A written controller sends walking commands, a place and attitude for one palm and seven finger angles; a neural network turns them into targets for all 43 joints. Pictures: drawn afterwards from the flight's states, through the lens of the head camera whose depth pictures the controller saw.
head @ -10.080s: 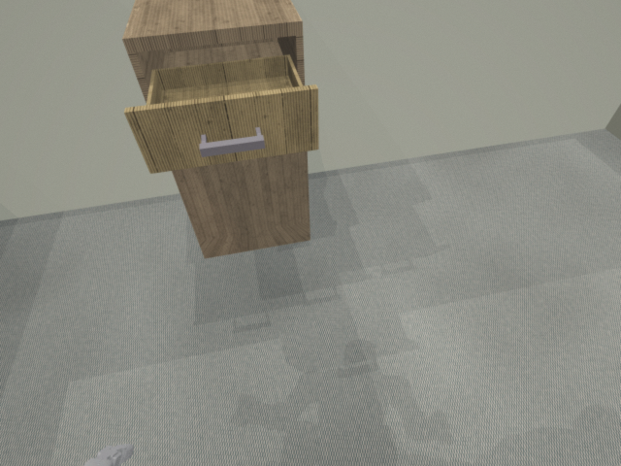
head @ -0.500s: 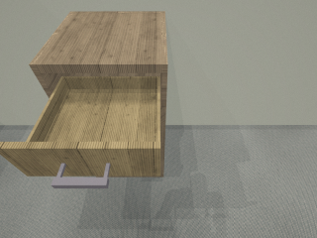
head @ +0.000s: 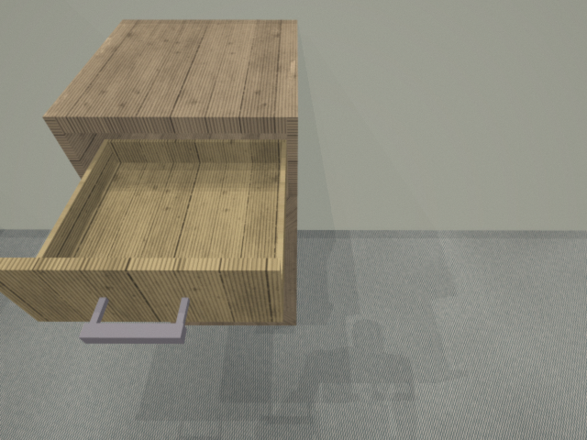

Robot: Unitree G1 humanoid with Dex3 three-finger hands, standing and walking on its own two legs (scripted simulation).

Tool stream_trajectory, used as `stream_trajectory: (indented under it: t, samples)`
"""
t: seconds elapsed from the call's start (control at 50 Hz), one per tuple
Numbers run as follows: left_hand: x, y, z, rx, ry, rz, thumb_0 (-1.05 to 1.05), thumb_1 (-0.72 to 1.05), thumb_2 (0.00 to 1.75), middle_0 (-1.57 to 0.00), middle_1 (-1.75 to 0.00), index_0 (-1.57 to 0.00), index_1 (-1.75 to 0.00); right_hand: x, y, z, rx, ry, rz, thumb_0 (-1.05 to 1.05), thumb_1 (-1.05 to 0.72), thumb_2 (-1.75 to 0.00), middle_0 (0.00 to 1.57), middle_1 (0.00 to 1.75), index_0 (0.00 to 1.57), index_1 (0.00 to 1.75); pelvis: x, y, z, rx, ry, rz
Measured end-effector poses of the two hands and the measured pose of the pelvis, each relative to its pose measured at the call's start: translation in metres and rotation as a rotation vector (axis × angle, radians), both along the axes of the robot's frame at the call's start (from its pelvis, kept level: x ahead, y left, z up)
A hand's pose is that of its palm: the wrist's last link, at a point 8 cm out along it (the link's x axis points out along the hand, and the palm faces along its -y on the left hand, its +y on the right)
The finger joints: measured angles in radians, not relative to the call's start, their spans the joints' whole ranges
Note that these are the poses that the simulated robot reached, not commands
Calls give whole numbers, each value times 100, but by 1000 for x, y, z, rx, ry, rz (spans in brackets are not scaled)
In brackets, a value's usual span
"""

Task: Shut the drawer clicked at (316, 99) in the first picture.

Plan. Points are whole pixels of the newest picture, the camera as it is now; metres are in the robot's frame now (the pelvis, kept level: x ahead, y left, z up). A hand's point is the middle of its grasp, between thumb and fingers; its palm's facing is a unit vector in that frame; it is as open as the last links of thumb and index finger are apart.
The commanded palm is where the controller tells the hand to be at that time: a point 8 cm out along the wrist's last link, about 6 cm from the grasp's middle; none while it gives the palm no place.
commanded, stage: look again from close up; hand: left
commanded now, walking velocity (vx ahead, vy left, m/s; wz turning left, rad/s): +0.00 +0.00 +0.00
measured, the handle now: (138, 319) +0.27 +0.25 -0.01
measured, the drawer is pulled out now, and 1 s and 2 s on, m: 0.30 0.30 0.30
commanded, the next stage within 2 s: come to a stop and stand still in 0.56 s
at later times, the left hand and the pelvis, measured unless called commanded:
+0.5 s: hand out of the picture -0.02 +0.15 -0.17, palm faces +0.05 -0.98 -0.18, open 7.4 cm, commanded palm none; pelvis +0.00 -0.01 +0.00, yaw +0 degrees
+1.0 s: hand out of the picture -0.02 +0.19 -0.18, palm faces +0.06 -0.98 -0.19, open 7.4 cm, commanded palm none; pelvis -0.03 +0.02 -0.01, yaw +1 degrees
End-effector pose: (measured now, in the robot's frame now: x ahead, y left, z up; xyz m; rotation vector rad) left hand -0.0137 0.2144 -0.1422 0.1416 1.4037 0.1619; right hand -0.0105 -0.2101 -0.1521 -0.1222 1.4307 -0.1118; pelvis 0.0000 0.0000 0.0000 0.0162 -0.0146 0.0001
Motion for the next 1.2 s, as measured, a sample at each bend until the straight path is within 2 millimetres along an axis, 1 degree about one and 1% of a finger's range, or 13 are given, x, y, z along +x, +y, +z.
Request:
stream_trajectory:
  t: [0.3, 0.7, 0.74, 0.84, 0.96, 1.08, 1.2]
  samples:
    - [-9, -12, -2, -14, 3, 13, 1, 91, 90, -20, -30, -20, -30, -2, -7, 1, -7, -6, 4, 0, -91, -90, 20, 30, 20, 30, -3, -7, 0, -2, -4, 4]
    - [-16, -17, -3, -21, 12, 22, 0, 91, 90, -20, -30, -20, -30, -10, -5, 2, 1, 10, -2, 0, -91, -90, 20, 30, 20, 30, -5, -10, 0, -4, -4, 7]
    - [-17, -16, -3, -13, 3, 20, 0, 91, 90, -20, -30, -20, -30, -9, -7, 0, -4, 8, 2, 0, -91, -90, 20, 30, 20, 30, -8, -8, -1, -18, 1, 9]
    - [-19, -4, -7, -6, -10, 14, 0, 91, 90, -20, -30, -20, -30, 0, -8, -2, -35, -65, -13, 1, -91, -90, 20, 30, 20, 30, -16, 3, -7, -30, -8, 17]
    - [-12, 17, -11, -1, -71, 13, 1, 91, 90, -20, -30, -20, -30, 5, 3, 1, -46, -119, 7, 1, -92, -90, 20, 30, 20, 30, -22, 16, -8, -27, -28, 20]
    - [-12, 36, -9, 2, -104, 10, 1, 91, 90, -20, -30, -20, -30, -4, 15, 5, -49, -119, 28, 1, -92, -90, 20, 30, 20, 30, -31, 29, -7, -27, -29, 21]
    - [-26, 48, -8, -2, -76, 11, 1, 91, 90, -20, -30, -19, -30, -20, 29, 6, -39, -88, 29, 0, -91, -90, 20, 30, 20, 30, -38, 40, -5, -24, -25, 22]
